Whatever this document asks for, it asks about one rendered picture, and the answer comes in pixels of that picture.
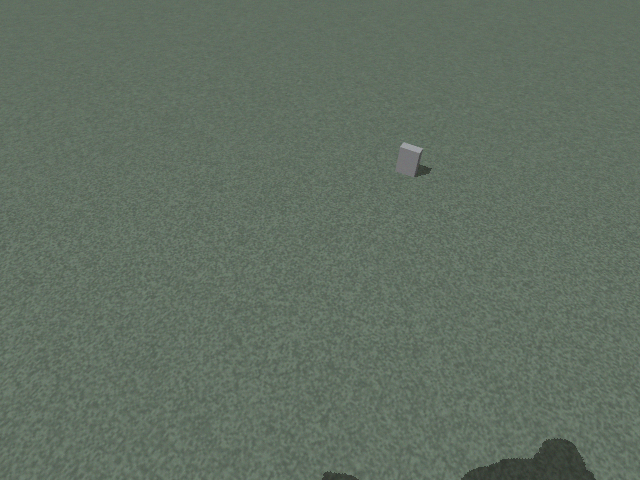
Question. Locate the carton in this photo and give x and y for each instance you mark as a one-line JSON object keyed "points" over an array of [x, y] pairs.
{"points": [[408, 159]]}

